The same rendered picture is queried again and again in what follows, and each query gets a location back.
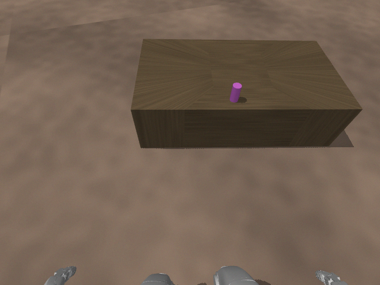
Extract can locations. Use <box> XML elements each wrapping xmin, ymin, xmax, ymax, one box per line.
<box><xmin>230</xmin><ymin>83</ymin><xmax>242</xmax><ymax>103</ymax></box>

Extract right robot hand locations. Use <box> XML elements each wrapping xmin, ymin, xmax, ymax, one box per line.
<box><xmin>315</xmin><ymin>270</ymin><xmax>348</xmax><ymax>285</ymax></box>

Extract left robot hand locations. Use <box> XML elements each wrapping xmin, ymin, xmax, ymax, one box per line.
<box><xmin>44</xmin><ymin>266</ymin><xmax>77</xmax><ymax>285</ymax></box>

